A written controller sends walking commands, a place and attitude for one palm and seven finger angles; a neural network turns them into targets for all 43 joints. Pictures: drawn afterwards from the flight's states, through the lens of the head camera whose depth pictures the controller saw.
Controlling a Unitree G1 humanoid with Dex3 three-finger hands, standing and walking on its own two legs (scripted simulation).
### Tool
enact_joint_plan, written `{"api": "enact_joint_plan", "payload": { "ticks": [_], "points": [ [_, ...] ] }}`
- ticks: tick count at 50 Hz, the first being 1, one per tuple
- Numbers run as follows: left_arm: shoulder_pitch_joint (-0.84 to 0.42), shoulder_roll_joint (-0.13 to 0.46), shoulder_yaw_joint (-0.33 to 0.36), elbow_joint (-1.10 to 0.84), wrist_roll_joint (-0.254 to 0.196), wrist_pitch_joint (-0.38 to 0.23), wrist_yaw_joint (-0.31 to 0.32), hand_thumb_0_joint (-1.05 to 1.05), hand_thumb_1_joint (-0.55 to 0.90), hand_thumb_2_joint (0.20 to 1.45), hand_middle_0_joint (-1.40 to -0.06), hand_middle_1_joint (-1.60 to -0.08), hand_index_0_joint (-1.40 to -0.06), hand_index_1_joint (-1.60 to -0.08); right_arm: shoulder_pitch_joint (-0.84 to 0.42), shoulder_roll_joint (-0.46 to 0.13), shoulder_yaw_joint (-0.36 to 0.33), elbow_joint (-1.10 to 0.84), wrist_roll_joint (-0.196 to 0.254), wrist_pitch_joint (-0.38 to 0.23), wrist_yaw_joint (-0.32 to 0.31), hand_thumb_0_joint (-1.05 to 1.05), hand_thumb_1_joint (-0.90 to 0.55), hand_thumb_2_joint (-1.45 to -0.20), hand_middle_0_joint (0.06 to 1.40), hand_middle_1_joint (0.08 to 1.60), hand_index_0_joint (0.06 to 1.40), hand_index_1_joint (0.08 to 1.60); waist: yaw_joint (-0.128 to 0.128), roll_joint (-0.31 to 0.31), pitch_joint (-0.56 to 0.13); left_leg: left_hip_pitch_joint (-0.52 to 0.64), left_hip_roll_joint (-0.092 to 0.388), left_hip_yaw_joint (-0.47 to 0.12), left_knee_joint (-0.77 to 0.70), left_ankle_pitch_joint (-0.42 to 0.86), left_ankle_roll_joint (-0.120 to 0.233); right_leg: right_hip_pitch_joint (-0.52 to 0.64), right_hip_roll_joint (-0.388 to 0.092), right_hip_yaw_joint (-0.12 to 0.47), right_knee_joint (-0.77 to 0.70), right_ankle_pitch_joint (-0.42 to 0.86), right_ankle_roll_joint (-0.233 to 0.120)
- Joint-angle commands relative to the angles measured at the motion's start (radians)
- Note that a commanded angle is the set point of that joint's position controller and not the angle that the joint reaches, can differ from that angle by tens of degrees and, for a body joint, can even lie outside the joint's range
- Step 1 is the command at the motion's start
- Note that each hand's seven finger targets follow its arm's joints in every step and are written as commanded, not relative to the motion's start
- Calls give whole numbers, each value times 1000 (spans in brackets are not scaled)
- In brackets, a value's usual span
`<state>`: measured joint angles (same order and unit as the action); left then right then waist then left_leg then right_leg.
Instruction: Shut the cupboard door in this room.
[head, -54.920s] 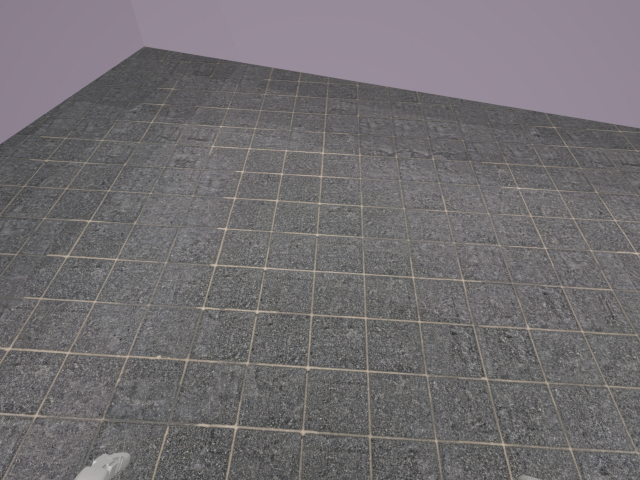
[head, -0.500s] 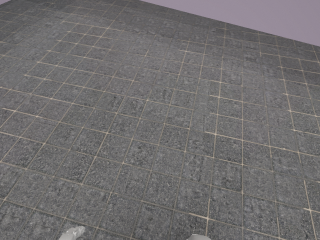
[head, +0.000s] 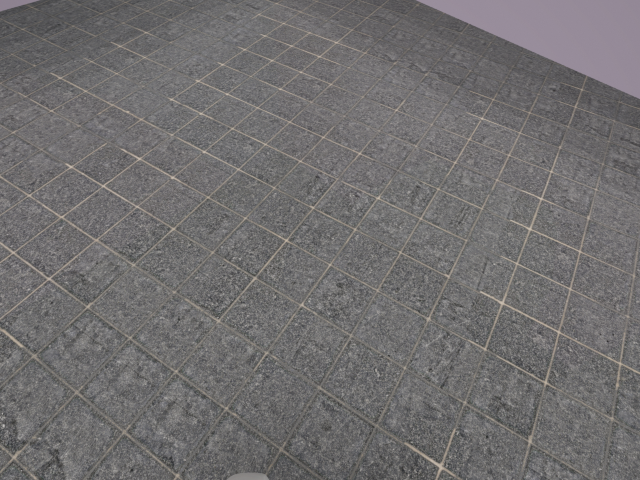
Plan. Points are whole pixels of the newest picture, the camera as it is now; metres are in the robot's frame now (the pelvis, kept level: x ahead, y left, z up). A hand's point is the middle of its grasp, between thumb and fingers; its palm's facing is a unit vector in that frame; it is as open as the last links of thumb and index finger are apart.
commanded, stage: turn or walk to find it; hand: left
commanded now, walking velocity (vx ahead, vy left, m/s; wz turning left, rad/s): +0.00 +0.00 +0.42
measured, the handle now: out of the picture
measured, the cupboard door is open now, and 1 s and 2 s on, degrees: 53 53 53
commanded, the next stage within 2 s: none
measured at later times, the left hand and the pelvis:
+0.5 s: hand out of the picture +0.09 +0.20 -0.15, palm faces +0.18 -0.95 -0.24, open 7.3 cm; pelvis +0.01 -0.01 +0.00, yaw +10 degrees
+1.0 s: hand out of the picture -0.08 +0.20 -0.18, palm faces +0.47 -0.85 -0.24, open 7.3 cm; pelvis +0.00 +0.01 +0.00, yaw +25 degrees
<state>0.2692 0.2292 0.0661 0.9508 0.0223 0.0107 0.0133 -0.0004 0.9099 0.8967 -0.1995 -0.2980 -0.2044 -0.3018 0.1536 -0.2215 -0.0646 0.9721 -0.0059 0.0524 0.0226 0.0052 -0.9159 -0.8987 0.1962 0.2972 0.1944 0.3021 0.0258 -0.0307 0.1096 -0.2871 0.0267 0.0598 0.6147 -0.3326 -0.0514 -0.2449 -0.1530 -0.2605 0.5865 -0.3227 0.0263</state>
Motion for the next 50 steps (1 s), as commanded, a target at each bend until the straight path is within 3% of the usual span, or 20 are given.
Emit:
{"api": "enact_joint_plan", "payload": {
  "ticks": [1,2,6,9,17,22,23,24,25,26,27,30,33,41,45,46,47,48,49,50],
  "points": [
    [-34,65,9,-110,-13,5,4,0,900,900,-200,-300,-200,-300,169,-259,-59,-56,-8,-42,-24,0,-900,-900,200,300,200,300,-96,363,-231,327,393,-480,-291,691,232,-323,42,107,390,-358,64],
    [-66,90,11,-110,-9,12,9,0,900,900,-200,-300,-200,-300,167,-254,-55,-46,-9,-34,-28,0,-900,-900,200,300,200,300,-99,261,-218,284,411,-409,-266,643,287,-315,20,187,482,-343,42],
    [-69,93,21,-53,-5,19,-8,0,900,900,-200,-300,-200,-300,33,-163,-25,-69,-14,-45,-48,0,-900,-900,200,300,200,300,-38,197,-110,160,224,-279,-288,479,207,-326,37,230,550,-109,48],
    [-53,91,18,-41,-7,18,-10,0,900,900,-200,-300,-200,-300,58,-156,-21,-67,-7,-54,-49,0,-900,-900,200,300,200,300,-33,167,-136,201,191,-237,-284,547,189,-318,50,222,529,-57,61],
    [-136,67,8,-93,-12,19,-2,0,900,900,-200,-300,-200,-300,90,-160,-34,-73,-18,-43,-43,0,-900,-900,200,300,200,300,-57,195,-119,154,201,-338,-274,456,222,-245,81,223,303,-115,67],
    [-69,61,7,-91,-21,2,2,0,900,900,-200,-300,-200,-300,57,-158,-40,-86,-17,-38,-40,0,-900,-900,200,300,200,300,-19,188,-162,51,157,-384,-182,493,195,-10,131,200,-12,0,46],
    [-37,69,13,-83,-21,-7,4,0,900,900,-200,-300,-200,-300,50,-148,-40,-90,-12,-38,-38,0,-900,-900,200,300,200,300,1,157,-177,-2,127,-363,-136,433,159,91,118,197,-143,115,41],
    [6,121,21,-77,-13,-19,9,0,900,900,-200,-300,-200,-300,56,-112,-38,-93,-3,-40,-31,0,-900,-900,200,300,200,300,17,46,-207,-111,64,-311,-37,265,102,237,15,289,-249,194,18],
    [32,214,38,-75,4,-27,18,0,900,900,-200,-300,-200,-300,60,-43,-27,-115,2,-42,-26,0,-900,-900,200,300,200,300,28,-246,-209,-295,-87,-131,197,-138,25,327,-260,552,-285,319,-86],
    [34,228,39,-87,-3,-20,18,0,900,900,-200,-300,-200,-300,33,-91,-39,-128,-6,-28,-31,0,-900,-900,200,300,200,300,38,-209,-173,-278,-76,-139,401,-296,19,175,-365,600,-295,372,-184],
    [-30,180,32,-103,-6,-21,22,0,900,900,-200,-300,-200,-300,52,-95,-45,-104,-12,-15,-27,0,-900,-900,200,300,200,300,0,-99,-136,-271,-49,-175,523,-211,19,100,-305,515,-310,261,-196],
    [-137,118,21,-132,-7,-23,21,0,900,900,-200,-300,-200,-300,99,-87,-46,-54,-17,1,-10,0,-900,-900,200,300,200,300,-49,-122,-79,-274,-3,-137,625,-62,-3,41,-184,339,-301,207,-128],
    [-71,115,21,-113,-4,-31,19,0,900,900,-200,-300,-200,-300,81,-68,-38,-51,-14,1,-6,0,-900,-900,200,300,200,300,-28,-136,-100,-272,-2,-96,548,-42,-24,114,-162,257,-271,343,-123],
    [49,179,43,-61,7,-23,14,0,900,900,-200,-300,-200,-300,-42,-37,-9,-83,-4,-14,-5,0,-900,-900,200,300,200,300,38,-170,-132,-160,-13,3,171,-130,-20,214,-199,206,-183,585,-153],
    [20,188,47,-50,1,-16,14,0,900,900,-200,-300,-200,-300,22,-54,-8,-73,-3,-30,-9,0,-900,-900,200,300,200,300,-8,-158,-178,23,-25,36,-87,36,-1,163,-190,150,-76,544,-96],
    [1,179,47,-54,-8,-13,12,0,900,900,-200,-300,-200,-300,74,-85,-14,-60,-5,-38,-8,0,-900,-900,200,300,200,300,-45,-86,-209,149,-4,17,-217,177,13,93,-169,109,23,469,-54],
    [13,133,39,-73,-16,-7,7,0,900,900,-200,-300,-200,-300,118,-179,-36,-59,-13,-49,-14,0,-900,-900,200,300,200,300,-68,145,-255,323,175,-217,-261,396,92,-104,-68,60,216,203,11],
    [-20,65,10,-104,-16,-2,3,0,900,900,-200,-300,-200,-300,167,-263,-58,-55,-8,-45,-24,0,-900,-900,200,300,200,300,-94,357,-258,376,388,-469,-265,806,229,-310,44,103,402,-342,59],
    [-62,87,8,-106,-9,8,10,0,900,900,-200,-300,-200,-300,170,-250,-52,-46,-5,-35,-29,0,-900,-900,200,300,200,300,-96,247,-228,322,400,-374,-235,789,275,-299,17,185,474,-342,40],
    [-88,81,12,-92,-5,12,12,0,900,900,-200,-300,-200,-300,134,-208,-41,-46,-10,-40,-38,0,-900,-900,200,300,200,300,-88,268,-183,264,342,-346,-259,715,267,-311,15,208,504,-293,42]
  ]
}}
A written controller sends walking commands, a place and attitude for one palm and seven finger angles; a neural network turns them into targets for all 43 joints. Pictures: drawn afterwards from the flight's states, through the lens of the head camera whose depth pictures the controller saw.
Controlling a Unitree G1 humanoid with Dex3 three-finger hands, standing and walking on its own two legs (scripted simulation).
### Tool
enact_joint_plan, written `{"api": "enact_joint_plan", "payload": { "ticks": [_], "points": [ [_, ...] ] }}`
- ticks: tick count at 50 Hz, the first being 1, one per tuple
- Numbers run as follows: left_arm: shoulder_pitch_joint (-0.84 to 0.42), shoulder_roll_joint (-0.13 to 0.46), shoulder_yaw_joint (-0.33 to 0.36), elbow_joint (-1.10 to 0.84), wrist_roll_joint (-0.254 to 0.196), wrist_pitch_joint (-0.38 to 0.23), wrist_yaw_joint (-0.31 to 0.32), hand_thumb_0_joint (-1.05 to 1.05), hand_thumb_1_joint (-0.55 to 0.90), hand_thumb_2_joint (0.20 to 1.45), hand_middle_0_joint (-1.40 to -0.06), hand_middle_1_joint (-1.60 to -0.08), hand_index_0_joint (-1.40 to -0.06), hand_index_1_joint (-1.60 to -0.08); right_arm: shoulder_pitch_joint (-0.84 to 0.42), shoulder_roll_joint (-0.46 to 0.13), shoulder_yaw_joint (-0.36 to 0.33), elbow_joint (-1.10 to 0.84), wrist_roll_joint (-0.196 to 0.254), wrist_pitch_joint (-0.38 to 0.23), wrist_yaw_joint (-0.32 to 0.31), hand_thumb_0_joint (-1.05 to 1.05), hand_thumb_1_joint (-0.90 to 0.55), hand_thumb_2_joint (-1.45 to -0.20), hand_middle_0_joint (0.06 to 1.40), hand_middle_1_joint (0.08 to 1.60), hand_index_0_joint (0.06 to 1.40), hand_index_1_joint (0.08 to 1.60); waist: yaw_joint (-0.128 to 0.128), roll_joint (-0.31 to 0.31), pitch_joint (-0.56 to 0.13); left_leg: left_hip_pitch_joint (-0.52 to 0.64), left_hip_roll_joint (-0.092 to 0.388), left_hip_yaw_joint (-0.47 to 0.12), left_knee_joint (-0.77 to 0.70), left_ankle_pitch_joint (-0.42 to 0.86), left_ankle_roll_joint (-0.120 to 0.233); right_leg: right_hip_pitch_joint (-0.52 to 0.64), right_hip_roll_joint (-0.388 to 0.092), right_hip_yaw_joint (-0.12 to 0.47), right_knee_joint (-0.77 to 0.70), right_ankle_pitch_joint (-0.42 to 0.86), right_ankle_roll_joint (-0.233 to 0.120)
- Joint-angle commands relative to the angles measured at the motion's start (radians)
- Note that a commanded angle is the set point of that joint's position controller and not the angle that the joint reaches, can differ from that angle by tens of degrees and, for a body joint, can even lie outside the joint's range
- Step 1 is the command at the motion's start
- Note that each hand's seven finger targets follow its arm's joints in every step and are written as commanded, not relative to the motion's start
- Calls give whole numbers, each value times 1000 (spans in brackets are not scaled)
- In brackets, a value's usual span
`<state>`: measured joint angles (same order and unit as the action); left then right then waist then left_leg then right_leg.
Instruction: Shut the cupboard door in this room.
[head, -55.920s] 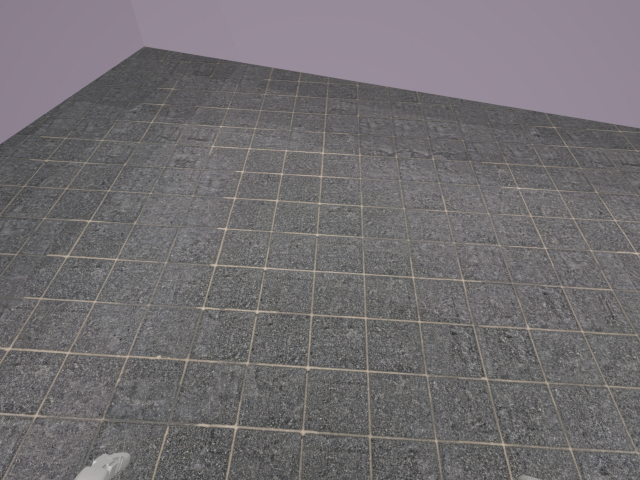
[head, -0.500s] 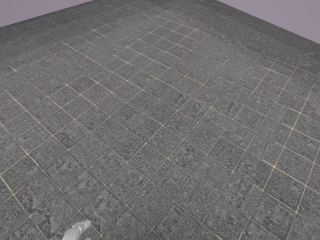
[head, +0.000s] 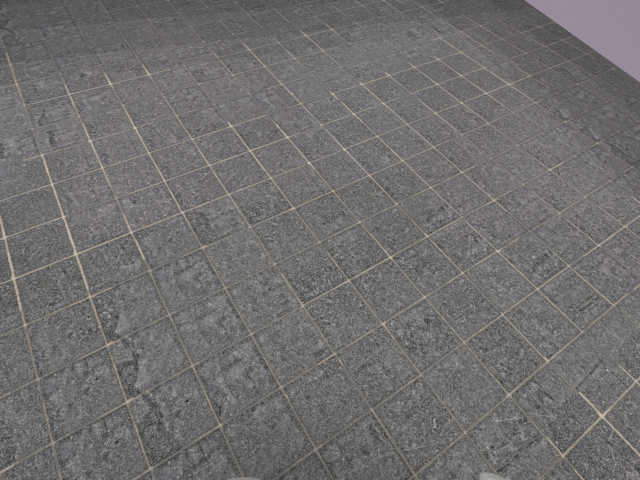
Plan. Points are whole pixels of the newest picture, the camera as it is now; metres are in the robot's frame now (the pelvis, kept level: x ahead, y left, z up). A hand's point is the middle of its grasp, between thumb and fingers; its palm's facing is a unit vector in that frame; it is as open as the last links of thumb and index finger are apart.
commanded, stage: turn or walk to find it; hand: left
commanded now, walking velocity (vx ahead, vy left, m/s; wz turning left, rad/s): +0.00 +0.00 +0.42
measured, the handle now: out of the picture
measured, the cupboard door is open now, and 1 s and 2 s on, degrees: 53 53 53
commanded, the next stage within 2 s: none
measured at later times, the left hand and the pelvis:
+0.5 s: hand out of the picture +0.08 +0.17 -0.14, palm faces +0.21 -0.94 -0.27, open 7.3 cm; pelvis +0.01 -0.04 +0.01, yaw +13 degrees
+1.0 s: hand out of the picture -0.06 +0.20 -0.17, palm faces +0.48 -0.85 -0.23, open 7.3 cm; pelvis +0.00 -0.01 +0.01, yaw +25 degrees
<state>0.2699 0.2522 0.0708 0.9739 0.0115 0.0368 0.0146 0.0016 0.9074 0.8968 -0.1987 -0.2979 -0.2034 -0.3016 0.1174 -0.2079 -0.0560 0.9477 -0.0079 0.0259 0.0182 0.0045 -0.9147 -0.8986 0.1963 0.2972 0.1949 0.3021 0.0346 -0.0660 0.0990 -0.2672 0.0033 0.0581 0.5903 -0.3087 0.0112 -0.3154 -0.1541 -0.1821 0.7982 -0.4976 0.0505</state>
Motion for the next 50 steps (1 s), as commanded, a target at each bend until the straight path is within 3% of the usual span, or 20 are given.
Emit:
{"api": "enact_joint_plan", "payload": {
  "ticks": [1,5,12,17,18,19,20,21,22,24,26,31,36,39,41,42,43,44,46,50],
  "points": [
    [-97,65,12,-101,2,-12,5,0,900,900,-200,-300,-200,-300,119,-204,-46,-32,-12,-15,-43,0,-900,-900,200,300,200,300,-81,313,-131,208,321,-331,-231,643,197,-256,18,147,314,-61,22],
    [-56,62,14,-73,1,-8,-10,0,900,900,-200,-300,-200,-300,67,-176,-30,-51,-10,-22,-46,0,-900,-900,200,300,200,300,-37,227,-102,158,227,-233,-242,577,137,-225,47,139,310,78,34],
    [-128,47,4,-120,-2,-9,-7,0,900,900,-200,-300,-200,-300,104,-186,-43,-54,-15,-15,-38,0,-900,-900,200,300,200,300,-63,238,-108,141,221,-308,-231,493,152,-171,81,130,99,56,44],
    [-60,42,5,-116,-10,-28,-5,0,900,900,-200,-300,-200,-300,68,-184,-51,-72,-14,-8,-34,0,-900,-900,200,300,200,300,-26,240,-154,49,178,-350,-135,504,121,55,133,102,-220,188,26],
    [-17,55,9,-106,-9,-38,-3,0,900,900,-200,-300,-200,-300,63,-171,-50,-76,-9,-9,-33,0,-900,-900,200,300,200,300,-1,202,-180,8,144,-335,-74,436,85,159,114,109,-370,310,23],
    [19,118,19,-101,0,-52,4,0,900,900,-200,-300,-200,-300,83,-128,-46,-78,2,-13,-25,0,-900,-900,200,300,200,300,10,60,-212,-133,77,-279,43,234,24,334,-16,226,-460,416,-11],
    [53,211,40,-97,15,-58,12,0,900,900,-200,-300,-200,-300,72,-62,-35,-107,3,-15,-22,0,-900,-900,200,300,200,300,30,-231,-208,-319,-73,-105,289,-237,-49,413,-296,488,-468,626,-129],
    [61,213,35,-101,7,-53,14,0,900,900,-200,-300,-200,-300,55,-112,-46,-113,-3,-1,-28,0,-900,-900,200,300,200,300,35,-161,-194,-290,-40,-149,475,-340,-46,277,-367,498,-472,671,-215],
    [-2,162,31,-113,5,-55,20,0,900,900,-200,-300,-200,-300,65,-107,-50,-92,-7,10,-25,0,-900,-900,200,300,200,300,0,-86,-143,-299,-12,-182,574,-258,-47,216,-306,415,-483,599,-218],
    [-99,121,23,-139,3,-49,21,0,900,900,-200,-300,-200,-300,98,-109,-55,-50,-9,24,-12,0,-900,-900,200,300,200,300,-41,-89,-97,-292,20,-152,659,-147,-61,150,-224,308,-486,488,-174],
    [-106,95,16,-145,7,-55,18,0,900,900,-200,-300,-200,-300,118,-90,-48,-32,-12,27,-3,0,-900,-900,200,300,200,300,-50,-96,-89,-273,23,-116,638,-79,-75,132,-173,203,-487,490,-147],
    [-9,117,24,-115,12,-53,16,0,900,900,-200,-300,-200,-300,54,-72,-37,-40,-10,31,1,0,-900,-900,200,300,200,300,-6,-105,-79,-247,26,-59,445,-102,-89,193,-180,159,-486,516,-158],
    [42,152,38,-85,18,-50,14,0,900,900,-200,-300,-200,-300,-5,-51,-19,-59,-2,14,1,0,-900,-900,200,300,200,300,26,-122,-118,-179,19,-4,211,-150,-80,264,-207,131,-418,682,-183],
    [24,158,42,-74,17,-46,14,0,900,900,-200,-300,-200,-300,35,-53,-15,-55,0,1,-3,0,-900,-900,200,300,200,300,4,-126,-147,-75,13,21,38,-85,-68,251,-214,101,-347,696,-156],
    [4,150,43,-76,2,-38,11,0,900,900,-200,-300,-200,-300,111,-92,-22,-35,-3,-13,-3,0,-900,-900,200,300,200,300,-49,-36,-189,134,26,10,-195,143,-48,141,-172,30,-196,595,-81],
    [13,102,34,-96,-5,-32,6,0,900,900,-200,-300,-200,-300,159,-187,-45,-35,-11,-22,-9,0,-900,-900,200,300,200,300,-76,206,-236,291,204,-230,-242,350,31,-48,-64,-25,-6,327,-13],
    [-23,37,6,-126,-5,-25,2,0,900,900,-200,-300,-200,-300,195,-267,-66,-33,-7,-17,-20,0,-900,-900,200,300,200,300,-96,404,-215,311,407,-469,-267,691,165,-244,44,19,175,-174,36],
    [-69,62,3,-126,1,-16,6,0,900,900,-200,-300,-200,-300,195,-258,-60,-24,-5,-7,-24,0,-900,-900,200,300,200,300,-101,283,-187,249,424,-385,-242,631,212,-226,15,102,254,-159,15],
    [-90,56,13,-98,4,-10,2,0,900,900,-200,-300,-200,-300,111,-201,-46,-34,-14,-14,-43,0,-900,-900,200,300,200,300,-72,322,-122,179,317,-340,-259,517,191,-258,16,144,308,-43,21],
    [-47,58,14,-69,1,-9,-11,0,900,900,-200,-300,-200,-300,62,-171,-31,-52,-10,-21,-44,0,-900,-900,200,300,200,300,-36,229,-108,144,223,-226,-254,488,133,-221,48,135,297,83,30]
  ]
}}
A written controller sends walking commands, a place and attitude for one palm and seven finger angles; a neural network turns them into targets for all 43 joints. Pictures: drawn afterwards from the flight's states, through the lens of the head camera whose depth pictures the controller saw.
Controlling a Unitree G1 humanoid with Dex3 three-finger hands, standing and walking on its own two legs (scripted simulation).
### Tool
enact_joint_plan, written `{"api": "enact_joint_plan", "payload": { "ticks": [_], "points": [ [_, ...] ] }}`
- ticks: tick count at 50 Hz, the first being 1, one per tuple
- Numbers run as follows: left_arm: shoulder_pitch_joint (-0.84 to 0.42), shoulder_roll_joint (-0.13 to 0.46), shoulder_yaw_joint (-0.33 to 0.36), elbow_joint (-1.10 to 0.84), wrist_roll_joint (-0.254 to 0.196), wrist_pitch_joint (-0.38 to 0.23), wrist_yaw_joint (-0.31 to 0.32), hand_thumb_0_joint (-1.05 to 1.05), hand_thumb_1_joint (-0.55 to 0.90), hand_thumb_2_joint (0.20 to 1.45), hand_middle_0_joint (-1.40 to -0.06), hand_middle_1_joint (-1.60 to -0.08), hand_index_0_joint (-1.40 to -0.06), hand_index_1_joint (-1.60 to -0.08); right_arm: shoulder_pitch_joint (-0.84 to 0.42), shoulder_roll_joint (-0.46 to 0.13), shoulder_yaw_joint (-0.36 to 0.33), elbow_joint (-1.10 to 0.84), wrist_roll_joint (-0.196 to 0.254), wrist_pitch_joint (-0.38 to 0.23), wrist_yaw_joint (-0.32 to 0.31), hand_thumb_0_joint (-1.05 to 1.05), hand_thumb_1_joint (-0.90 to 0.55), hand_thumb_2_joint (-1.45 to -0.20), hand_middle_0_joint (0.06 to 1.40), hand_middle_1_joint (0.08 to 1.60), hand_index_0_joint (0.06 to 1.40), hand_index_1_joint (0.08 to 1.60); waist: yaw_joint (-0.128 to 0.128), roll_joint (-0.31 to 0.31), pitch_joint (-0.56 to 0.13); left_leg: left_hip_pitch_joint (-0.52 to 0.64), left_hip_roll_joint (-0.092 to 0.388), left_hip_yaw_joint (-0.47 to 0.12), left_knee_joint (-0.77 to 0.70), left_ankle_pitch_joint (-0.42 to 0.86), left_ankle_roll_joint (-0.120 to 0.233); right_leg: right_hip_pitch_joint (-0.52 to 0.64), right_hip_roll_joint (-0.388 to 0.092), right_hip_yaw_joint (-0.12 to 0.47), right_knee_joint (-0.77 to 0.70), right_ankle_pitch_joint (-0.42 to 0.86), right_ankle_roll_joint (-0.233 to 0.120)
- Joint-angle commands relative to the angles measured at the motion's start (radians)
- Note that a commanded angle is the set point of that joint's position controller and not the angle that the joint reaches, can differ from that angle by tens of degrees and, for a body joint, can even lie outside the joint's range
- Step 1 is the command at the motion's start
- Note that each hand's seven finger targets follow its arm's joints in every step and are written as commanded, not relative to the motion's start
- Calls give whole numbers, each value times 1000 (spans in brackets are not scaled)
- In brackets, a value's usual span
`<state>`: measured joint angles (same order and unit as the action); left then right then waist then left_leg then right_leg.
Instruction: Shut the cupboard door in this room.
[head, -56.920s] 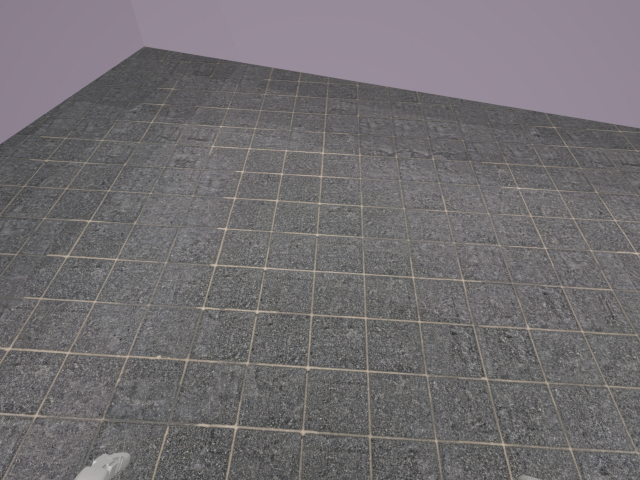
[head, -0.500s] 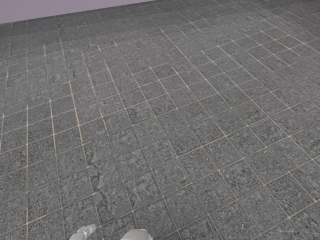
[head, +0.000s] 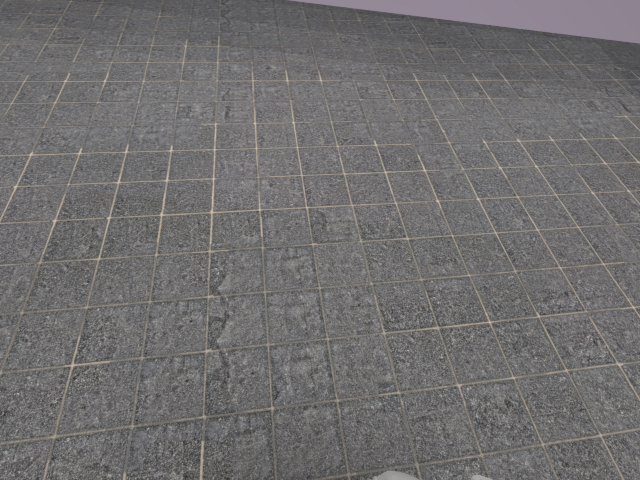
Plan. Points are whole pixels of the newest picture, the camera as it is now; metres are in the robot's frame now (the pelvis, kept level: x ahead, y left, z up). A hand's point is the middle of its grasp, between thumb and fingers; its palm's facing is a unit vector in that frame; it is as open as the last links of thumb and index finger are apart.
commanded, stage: turn or walk to find it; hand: left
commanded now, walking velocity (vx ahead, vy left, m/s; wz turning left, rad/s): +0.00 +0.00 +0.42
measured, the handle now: out of the picture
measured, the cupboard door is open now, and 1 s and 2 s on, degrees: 53 53 53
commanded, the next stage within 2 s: none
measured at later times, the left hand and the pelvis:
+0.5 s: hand out of the picture +0.05 +0.15 -0.15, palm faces +0.23 -0.94 -0.26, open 7.3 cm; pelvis +0.01 -0.05 +0.00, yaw +13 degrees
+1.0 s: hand out of the picture -0.03 +0.20 -0.17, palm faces +0.46 -0.86 -0.23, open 7.3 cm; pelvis +0.00 -0.02 +0.00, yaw +24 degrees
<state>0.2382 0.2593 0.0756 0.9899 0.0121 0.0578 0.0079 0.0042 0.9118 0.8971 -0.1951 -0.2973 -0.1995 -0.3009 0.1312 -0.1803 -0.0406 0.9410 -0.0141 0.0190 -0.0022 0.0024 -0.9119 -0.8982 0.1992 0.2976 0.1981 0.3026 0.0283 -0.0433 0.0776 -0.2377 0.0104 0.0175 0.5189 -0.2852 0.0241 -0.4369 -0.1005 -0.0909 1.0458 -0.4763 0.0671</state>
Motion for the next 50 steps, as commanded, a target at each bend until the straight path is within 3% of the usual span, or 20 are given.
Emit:
{"api": "enact_joint_plan", "payload": {
  "ticks": [1,8,10,12,13,14,15,16,17,20,29,32,34,35,36,37,38,40,43,50],
  "points": [
    [-16,50,10,-86,1,-30,-4,0,900,900,-200,-300,-200,-300,60,-196,-48,-44,-3,-15,-22,0,-900,-900,200,300,200,300,-33,196,-92,124,209,-185,-186,457,117,-99,0,42,33,73,18],
    [-74,24,-1,-129,-5,-34,0,0,900,900,-200,-300,-200,-300,78,-212,-61,-51,-11,-6,-16,0,-900,-900,200,300,200,300,-51,213,-91,78,211,-271,-149,430,137,9,42,22,-243,28,20],
    [-41,24,-1,-128,-9,-43,1,0,900,900,-200,-300,-200,-300,61,-210,-64,-57,-11,-3,-14,0,-900,-900,200,300,200,300,-37,229,-113,49,198,-290,-107,473,128,96,65,11,-365,69,14],
    [36,39,5,-108,-10,-56,4,0,900,900,-200,-300,-200,-300,39,-199,-64,-66,-4,-1,-12,0,-900,-900,200,300,200,300,7,187,-146,-30,153,-273,-21,390,78,267,59,6,-589,265,8],
    [79,91,14,-101,0,-70,10,0,900,900,-200,-300,-200,-300,50,-156,-62,-69,5,-3,-5,0,-900,-900,200,300,200,300,22,61,-179,-142,80,-215,97,199,17,416,-52,104,-702,362,-17],
    [100,196,35,-102,17,-78,19,0,900,900,-200,-300,-200,-300,56,-83,-50,-96,9,-3,0,0,-900,-900,200,300,200,300,33,-255,-174,-340,-74,-58,343,-229,-58,504,-328,381,-736,535,-129],
    [103,204,34,-111,7,-73,21,0,900,900,-200,-300,-200,-300,30,-132,-60,-105,4,9,-6,0,-900,-900,200,300,200,300,43,-196,-154,-323,-44,-98,536,-356,-57,373,-424,412,-740,588,-224],
    [38,161,29,-123,7,-74,26,0,900,900,-200,-300,-200,-300,43,-133,-66,-87,1,19,-2,0,-900,-900,200,300,200,300,9,-112,-115,-318,-18,-129,642,-272,-56,301,-365,326,-751,484,-233],
    [-17,141,27,-137,6,-73,26,0,900,900,-200,-300,-200,-300,53,-129,-69,-63,-2,28,4,0,-900,-900,200,300,200,300,-12,-149,-80,-328,-3,-123,704,-224,-62,248,-320,293,-767,378,-207],
    [-66,84,11,-159,7,-75,24,0,900,900,-200,-300,-200,-300,94,-115,-65,-24,-7,33,19,0,-900,-900,200,300,200,300,-43,-114,-54,-315,16,-76,714,-91,-85,240,-223,115,-746,420,-153],
    [77,134,32,-97,18,-72,21,0,900,900,-200,-300,-200,-300,-23,-75,-36,-52,2,21,20,0,-900,-900,200,300,200,300,35,-142,-84,-220,16,33,304,-178,-95,378,-265,40,-668,672,-198],
    [66,154,39,-90,16,-69,20,0,900,900,-200,-300,-200,-300,6,-78,-31,-50,6,11,17,0,-900,-900,200,300,200,300,20,-147,-117,-141,5,64,170,-137,-83,381,-274,15,-618,703,-186],
    [42,152,37,-85,11,-63,18,0,900,900,-200,-300,-200,-300,45,-88,-32,-41,5,5,17,0,-900,-900,200,300,200,300,-12,-129,-127,-12,1,75,16,-11,-72,309,-254,-27,-553,612,-136],
    [32,139,36,-90,2,-58,17,0,900,900,-200,-300,-200,-300,95,-120,-39,-31,3,-3,18,0,-900,-900,200,300,200,300,-45,-56,-156,108,22,52,-108,115,-58,236,-230,-63,-457,536,-96],
    [43,90,29,-112,-4,-51,13,0,900,900,-200,-300,-200,-300,142,-215,-61,-32,-5,-15,12,0,-900,-900,200,300,200,300,-69,178,-208,258,212,-206,-171,313,25,55,-118,-116,-257,277,-29],
    [0,27,1,-143,-5,-46,9,0,900,900,-200,-300,-200,-300,189,-296,-81,-27,0,-10,1,0,-900,-900,200,300,200,300,-94,379,-200,289,404,-429,-193,683,153,-125,-11,-70,-75,-197,19],
    [-30,52,2,-143,0,-38,14,0,900,900,-200,-300,-200,-300,183,-288,-76,-17,0,-1,-3,0,-900,-900,200,300,200,300,-95,274,-188,246,422,-352,-165,633,203,-116,-34,11,17,-188,-3],
    [-61,51,11,-113,4,-33,9,0,900,900,-200,-300,-200,-300,96,-222,-60,-32,-7,-8,-21,0,-900,-900,200,300,200,300,-67,291,-109,147,309,-294,-187,476,174,-138,-36,53,65,-60,1],
    [-35,50,11,-90,1,-32,-3,0,900,900,-200,-300,-200,-300,69,-193,-44,-37,-5,-17,-26,0,-900,-900,200,300,200,300,-36,200,-83,143,226,-204,-174,559,125,-129,-9,51,80,55,11],
    [-78,32,2,-124,-3,-30,1,0,900,900,-200,-300,-200,-300,100,-203,-55,-42,-8,-10,-19,0,-900,-900,200,300,200,300,-54,204,-84,113,222,-242,-169,461,140,-56,18,38,-128,33,26]
  ]
}}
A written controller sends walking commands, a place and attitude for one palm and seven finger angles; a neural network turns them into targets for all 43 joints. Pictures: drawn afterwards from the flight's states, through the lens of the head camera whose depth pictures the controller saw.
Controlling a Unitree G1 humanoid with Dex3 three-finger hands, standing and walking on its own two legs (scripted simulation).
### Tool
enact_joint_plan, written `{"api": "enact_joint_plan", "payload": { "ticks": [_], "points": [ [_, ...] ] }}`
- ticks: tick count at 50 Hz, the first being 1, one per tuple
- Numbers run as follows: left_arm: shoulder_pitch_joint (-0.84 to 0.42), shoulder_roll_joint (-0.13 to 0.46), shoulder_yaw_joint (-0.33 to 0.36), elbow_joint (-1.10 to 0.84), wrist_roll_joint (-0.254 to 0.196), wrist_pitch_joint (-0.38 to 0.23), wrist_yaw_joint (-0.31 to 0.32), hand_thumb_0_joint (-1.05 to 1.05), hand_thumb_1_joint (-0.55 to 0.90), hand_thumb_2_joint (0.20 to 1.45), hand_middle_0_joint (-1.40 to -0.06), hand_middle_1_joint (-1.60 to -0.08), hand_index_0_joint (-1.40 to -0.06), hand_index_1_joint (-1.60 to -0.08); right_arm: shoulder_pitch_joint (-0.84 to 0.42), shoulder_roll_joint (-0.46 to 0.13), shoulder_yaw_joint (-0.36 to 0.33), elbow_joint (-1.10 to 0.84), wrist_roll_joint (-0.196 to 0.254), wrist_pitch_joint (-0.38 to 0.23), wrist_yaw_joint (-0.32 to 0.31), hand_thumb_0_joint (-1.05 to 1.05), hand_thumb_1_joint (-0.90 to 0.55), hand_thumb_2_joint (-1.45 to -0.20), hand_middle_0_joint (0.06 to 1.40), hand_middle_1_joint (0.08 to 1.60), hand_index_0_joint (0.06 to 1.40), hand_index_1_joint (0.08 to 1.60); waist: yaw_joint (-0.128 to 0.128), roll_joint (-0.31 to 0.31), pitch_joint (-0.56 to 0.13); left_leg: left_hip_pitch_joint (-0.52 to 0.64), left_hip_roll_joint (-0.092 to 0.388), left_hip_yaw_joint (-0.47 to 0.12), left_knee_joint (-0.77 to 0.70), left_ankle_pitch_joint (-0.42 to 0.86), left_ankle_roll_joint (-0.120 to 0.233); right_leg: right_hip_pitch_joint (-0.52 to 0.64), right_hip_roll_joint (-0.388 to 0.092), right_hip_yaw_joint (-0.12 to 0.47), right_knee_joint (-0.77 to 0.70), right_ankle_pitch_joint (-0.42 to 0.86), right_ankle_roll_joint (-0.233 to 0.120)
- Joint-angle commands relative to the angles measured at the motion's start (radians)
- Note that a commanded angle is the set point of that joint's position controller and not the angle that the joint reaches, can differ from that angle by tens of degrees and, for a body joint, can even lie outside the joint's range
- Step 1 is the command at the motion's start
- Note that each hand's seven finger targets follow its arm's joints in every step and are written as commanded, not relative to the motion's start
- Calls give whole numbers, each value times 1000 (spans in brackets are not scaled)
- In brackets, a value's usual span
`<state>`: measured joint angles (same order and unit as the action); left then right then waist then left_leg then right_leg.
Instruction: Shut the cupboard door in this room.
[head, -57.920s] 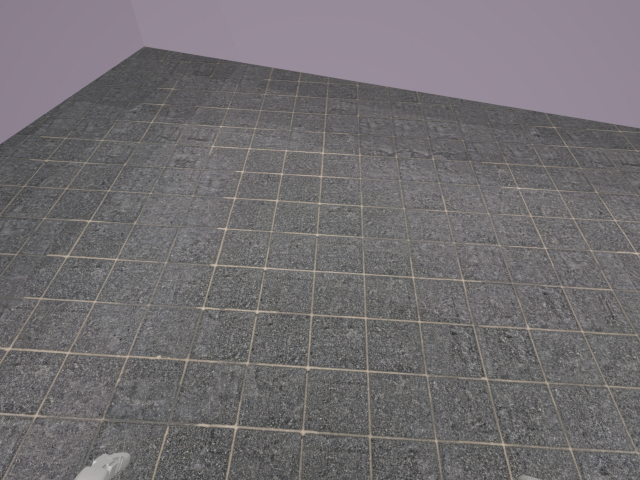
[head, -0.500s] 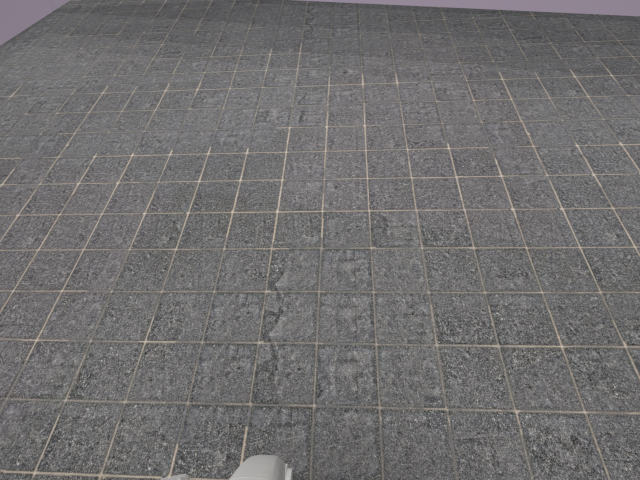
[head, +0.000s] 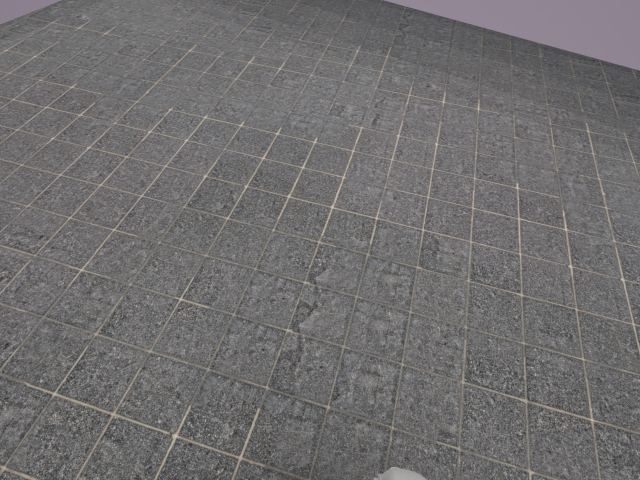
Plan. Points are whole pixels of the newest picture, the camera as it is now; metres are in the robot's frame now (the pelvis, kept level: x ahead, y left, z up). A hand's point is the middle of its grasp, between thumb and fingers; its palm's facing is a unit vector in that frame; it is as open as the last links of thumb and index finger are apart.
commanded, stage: turn or walk to find it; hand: left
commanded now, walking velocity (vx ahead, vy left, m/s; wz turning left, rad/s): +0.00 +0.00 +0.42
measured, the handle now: out of the picture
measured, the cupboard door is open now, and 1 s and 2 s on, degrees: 53 53 53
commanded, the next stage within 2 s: none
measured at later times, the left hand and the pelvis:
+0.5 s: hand out of the picture +0.01 +0.16 -0.16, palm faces +0.27 -0.93 -0.25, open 7.3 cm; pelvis +0.00 -0.04 +0.00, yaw +14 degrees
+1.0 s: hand out of the picture +0.00 +0.20 -0.16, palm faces +0.44 -0.87 -0.24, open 7.3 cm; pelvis +0.00 -0.03 +0.00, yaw +25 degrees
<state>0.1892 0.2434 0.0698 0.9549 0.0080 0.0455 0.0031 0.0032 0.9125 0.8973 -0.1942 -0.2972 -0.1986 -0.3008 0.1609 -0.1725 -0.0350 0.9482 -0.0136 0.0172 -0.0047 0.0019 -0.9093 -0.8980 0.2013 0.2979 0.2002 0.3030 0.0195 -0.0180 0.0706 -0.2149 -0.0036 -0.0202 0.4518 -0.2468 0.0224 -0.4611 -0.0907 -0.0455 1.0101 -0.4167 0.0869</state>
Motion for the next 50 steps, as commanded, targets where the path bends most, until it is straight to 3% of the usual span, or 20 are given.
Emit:
{"api": "enact_joint_plan", "payload": {
  "ticks": [1,4,6,7,8,9,10,11,12,14,25,28,29,30,31,32,34,37,46,50],
  "points": [
    [-26,42,6,-92,0,-19,6,0,900,900,-200,-300,-200,-300,57,-213,-64,-51,-11,-6,-15,0,-900,-900,200,300,200,300,-41,190,-82,75,233,-211,-91,409,141,1,17,-15,-150,-31,6],
    [-3,41,5,-95,-4,-30,6,0,900,900,-200,-300,-200,-300,42,-214,-69,-58,-11,-2,-12,0,-900,-900,200,300,200,300,-31,211,-97,33,213,-246,-40,459,128,110,55,-37,-318,10,-4],
    [71,52,11,-77,-6,-44,9,0,900,900,-200,-300,-200,-300,17,-204,-70,-67,-5,-1,-10,0,-900,-900,200,300,200,300,11,174,-138,-41,171,-236,45,381,82,280,52,-39,-543,197,-12],
    [117,102,19,-67,1,-58,13,0,900,900,-200,-300,-200,-300,25,-169,-66,-72,4,-3,-5,0,-900,-900,200,300,200,300,30,59,-168,-153,104,-184,153,193,22,434,-46,44,-658,308,-32],
    [149,204,39,-64,19,-67,23,0,900,900,-200,-300,-200,-300,32,-91,-55,-96,9,-5,1,0,-900,-900,200,300,200,300,43,-261,-178,-351,-51,-23,400,-247,-55,542,-329,321,-692,490,-138],
    [147,218,41,-72,10,-61,26,0,900,900,-200,-300,-200,-300,12,-135,-65,-111,5,9,-5,0,-900,-900,200,300,200,300,50,-235,-154,-337,-30,-54,594,-394,-59,413,-439,360,-695,597,-240],
    [94,174,32,-84,8,-62,31,0,900,900,-200,-300,-200,-300,27,-141,-71,-89,0,22,-2,0,-900,-900,200,300,200,300,19,-127,-117,-327,-8,-93,708,-317,-57,337,-382,282,-707,485,-254],
    [38,154,32,-96,8,-63,32,0,900,900,-200,-300,-200,-300,35,-137,-73,-64,-3,29,4,0,-900,-900,200,300,200,300,-2,-164,-84,-342,11,-87,768,-270,-63,291,-338,249,-720,386,-232],
    [1,131,27,-107,8,-61,30,0,900,900,-200,-300,-200,-300,43,-141,-74,-47,-6,33,11,0,-900,-900,200,300,200,300,-16,-135,-57,-342,23,-68,803,-211,-71,272,-291,186,-715,341,-212],
    [-18,100,19,-114,10,-62,29,0,900,900,-200,-300,-200,-300,66,-123,-71,-32,-7,35,20,0,-900,-900,200,300,200,300,-31,-140,-49,-331,30,-42,777,-145,-83,267,-241,80,-709,370,-181],
    [123,164,43,-58,23,-56,24,0,900,900,-200,-300,-200,-300,-47,-85,-40,-65,5,20,23,0,-900,-900,200,300,200,300,44,-178,-85,-199,21,87,314,-219,-86,383,-284,-8,-630,565,-219],
    [91,172,46,-52,16,-51,23,0,900,900,-200,-300,-200,-300,19,-95,-37,-50,4,7,20,0,-900,-900,200,300,200,300,0,-156,-124,-54,16,112,113,-78,-74,335,-275,-55,-541,527,-169],
    [75,158,45,-53,10,-46,22,0,900,900,-200,-300,-200,-300,61,-112,-43,-42,3,0,21,0,-900,-900,200,300,200,300,-29,-95,-144,58,28,92,-20,39,-64,268,-252,-93,-457,447,-127],
    [86,118,38,-71,2,-39,19,0,900,900,-200,-300,-200,-300,106,-191,-61,-38,-2,-10,17,0,-900,-900,200,300,200,300,-55,99,-182,193,157,-80,-97,167,-9,125,-165,-148,-287,266,-67],
    [61,48,13,-103,-1,-33,12,0,900,900,-200,-300,-200,-300,150,-289,-86,-41,-4,-10,7,0,-900,-900,200,300,200,300,-80,370,-175,254,396,-396,-139,508,121,-110,-28,-140,-82,-228,0],
    [13,64,7,-110,5,-25,18,0,900,900,-200,-300,-200,-300,162,-299,-86,-29,-2,0,0,0,-900,-900,200,300,200,300,-92,274,-173,212,440,-358,-115,539,200,-108,-39,-42,25,-253,-19],
    [-22,63,16,-85,8,-21,12,0,900,900,-200,-300,-200,-300,78,-231,-69,-41,-7,-6,-17,0,-900,-900,200,300,200,300,-62,269,-109,125,328,-277,-125,410,176,-124,-46,5,89,-123,-21],
    [15,66,19,-54,7,-18,0,0,900,900,-200,-300,-200,-300,29,-198,-52,-53,-6,-13,-23,0,-900,-900,200,300,200,300,-26,180,-74,92,240,-182,-122,423,127,-104,-17,8,110,0,-12],
    [-23,38,5,-93,0,-20,6,0,900,900,-200,-300,-200,-300,60,-207,-64,-54,-11,-5,-15,0,-900,-900,200,300,200,300,-43,189,-79,44,227,-242,-100,343,142,22,28,-13,-185,-26,-1],
    [66,44,10,-77,-6,-39,10,0,900,900,-200,-300,-200,-300,23,-205,-69,-67,-7,0,-11,0,-900,-900,200,300,200,300,6,173,-122,-59,180,-258,10,347,99,256,58,-34,-496,156,-13]
  ]
}}
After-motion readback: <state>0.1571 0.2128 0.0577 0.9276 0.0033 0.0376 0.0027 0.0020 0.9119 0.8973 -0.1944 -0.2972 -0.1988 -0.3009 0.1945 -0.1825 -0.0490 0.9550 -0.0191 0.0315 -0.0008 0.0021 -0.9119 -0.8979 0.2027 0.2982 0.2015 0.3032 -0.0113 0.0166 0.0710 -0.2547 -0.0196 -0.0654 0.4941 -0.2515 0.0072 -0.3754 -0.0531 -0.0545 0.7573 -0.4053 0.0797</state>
